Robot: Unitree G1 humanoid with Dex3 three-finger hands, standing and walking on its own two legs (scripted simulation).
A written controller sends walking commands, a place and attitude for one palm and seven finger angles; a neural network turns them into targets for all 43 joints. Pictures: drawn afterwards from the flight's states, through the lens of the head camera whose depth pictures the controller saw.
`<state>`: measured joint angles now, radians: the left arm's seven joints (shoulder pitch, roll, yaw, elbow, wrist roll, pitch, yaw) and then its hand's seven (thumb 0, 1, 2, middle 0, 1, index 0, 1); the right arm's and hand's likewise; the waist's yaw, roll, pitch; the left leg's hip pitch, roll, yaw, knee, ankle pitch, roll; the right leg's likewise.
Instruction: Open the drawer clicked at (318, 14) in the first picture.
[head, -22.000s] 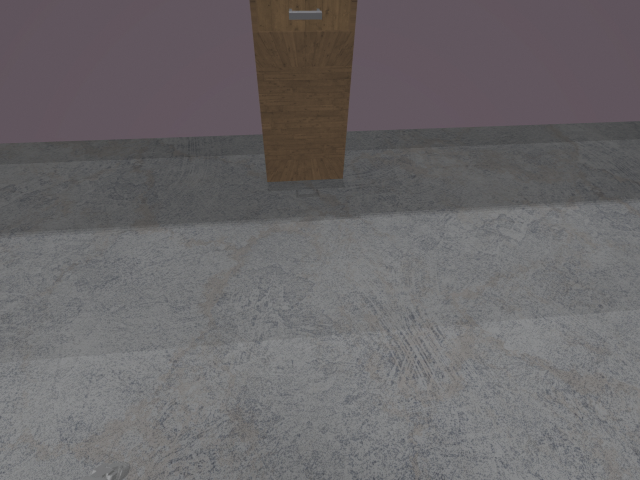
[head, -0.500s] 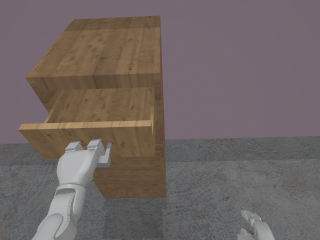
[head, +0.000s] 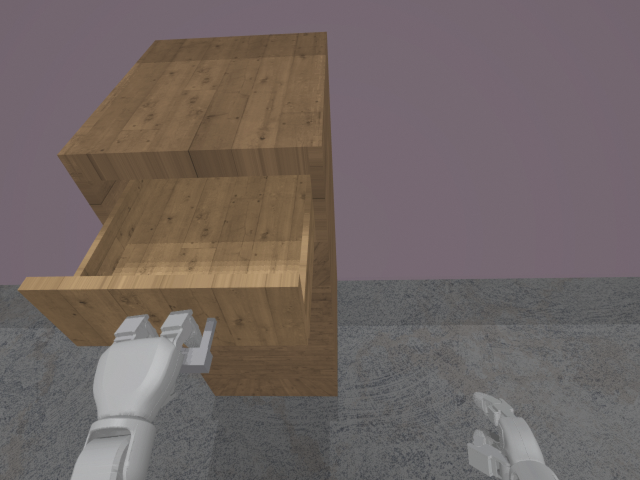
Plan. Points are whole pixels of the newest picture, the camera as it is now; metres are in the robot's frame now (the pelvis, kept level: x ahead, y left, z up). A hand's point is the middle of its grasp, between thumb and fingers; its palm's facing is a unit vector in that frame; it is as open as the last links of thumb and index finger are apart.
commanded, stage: pull the drawer open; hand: left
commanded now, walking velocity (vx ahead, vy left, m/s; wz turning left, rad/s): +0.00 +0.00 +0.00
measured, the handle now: (166, 343) +0.26 +0.23 +0.05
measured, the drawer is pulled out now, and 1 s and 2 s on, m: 0.20 0.30 0.30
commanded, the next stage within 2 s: open the thumb to release the handle in 1.12 s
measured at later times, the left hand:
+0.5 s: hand (147, 439) +0.16 +0.22 +0.02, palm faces +0.04 -0.12 -0.99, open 5.6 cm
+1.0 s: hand (136, 477) +0.12 +0.21 +0.02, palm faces +0.01 -0.13 -0.99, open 5.6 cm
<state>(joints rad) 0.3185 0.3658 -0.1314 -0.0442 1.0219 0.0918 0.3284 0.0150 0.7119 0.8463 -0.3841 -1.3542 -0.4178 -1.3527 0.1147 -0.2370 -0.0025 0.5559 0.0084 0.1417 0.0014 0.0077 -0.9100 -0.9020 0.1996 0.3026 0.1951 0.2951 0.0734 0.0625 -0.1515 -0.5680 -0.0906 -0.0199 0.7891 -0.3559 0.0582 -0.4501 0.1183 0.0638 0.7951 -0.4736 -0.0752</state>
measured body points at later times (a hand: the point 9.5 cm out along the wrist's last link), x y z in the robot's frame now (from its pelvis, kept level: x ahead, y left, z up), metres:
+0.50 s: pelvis +0.00 +0.00 -0.01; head +0.00 -0.04 +0.44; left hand +0.15 +0.22 +0.08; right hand +0.22 -0.21 -0.10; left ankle +0.02 +0.08 -0.70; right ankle -0.05 -0.08 -0.70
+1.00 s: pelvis -0.01 -0.01 -0.02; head -0.01 -0.04 +0.43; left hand +0.12 +0.22 +0.08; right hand +0.21 -0.22 -0.09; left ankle +0.02 +0.08 -0.70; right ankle -0.05 -0.08 -0.70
